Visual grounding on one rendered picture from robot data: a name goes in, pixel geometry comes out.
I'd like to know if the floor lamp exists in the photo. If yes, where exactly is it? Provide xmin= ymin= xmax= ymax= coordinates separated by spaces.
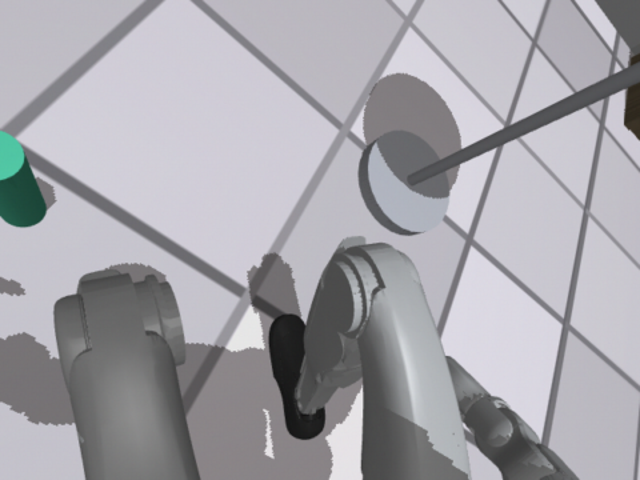
xmin=358 ymin=61 xmax=640 ymax=236

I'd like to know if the can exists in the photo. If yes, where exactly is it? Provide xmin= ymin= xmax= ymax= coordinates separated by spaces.
xmin=0 ymin=131 xmax=47 ymax=227

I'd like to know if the right robot hand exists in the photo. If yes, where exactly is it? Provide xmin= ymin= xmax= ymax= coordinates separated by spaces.
xmin=446 ymin=356 xmax=491 ymax=423

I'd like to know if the bookshelf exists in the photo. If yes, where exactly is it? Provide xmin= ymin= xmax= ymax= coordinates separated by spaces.
xmin=624 ymin=54 xmax=640 ymax=141

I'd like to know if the right robot arm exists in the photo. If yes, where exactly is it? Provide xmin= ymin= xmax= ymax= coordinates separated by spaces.
xmin=464 ymin=396 xmax=580 ymax=480

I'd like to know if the right robot foot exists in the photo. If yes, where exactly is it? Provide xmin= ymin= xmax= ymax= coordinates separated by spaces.
xmin=269 ymin=314 xmax=325 ymax=440

